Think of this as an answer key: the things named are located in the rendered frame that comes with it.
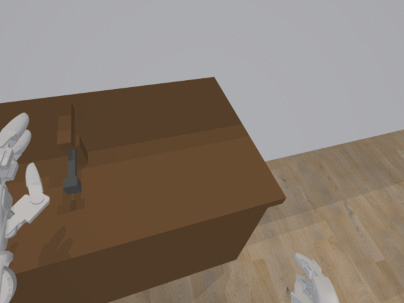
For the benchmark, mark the tap lever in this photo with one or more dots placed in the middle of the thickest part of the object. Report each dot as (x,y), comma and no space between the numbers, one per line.
(72,184)

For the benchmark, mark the robot left hand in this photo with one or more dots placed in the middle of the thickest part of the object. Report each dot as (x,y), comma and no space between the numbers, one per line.
(14,139)

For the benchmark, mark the counter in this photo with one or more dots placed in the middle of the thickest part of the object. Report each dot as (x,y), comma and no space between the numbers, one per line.
(171,185)

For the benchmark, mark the robot right hand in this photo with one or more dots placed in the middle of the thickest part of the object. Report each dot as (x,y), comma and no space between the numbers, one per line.
(320,290)

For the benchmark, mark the robot left forearm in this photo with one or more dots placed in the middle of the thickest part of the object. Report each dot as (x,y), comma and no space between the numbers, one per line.
(7,277)

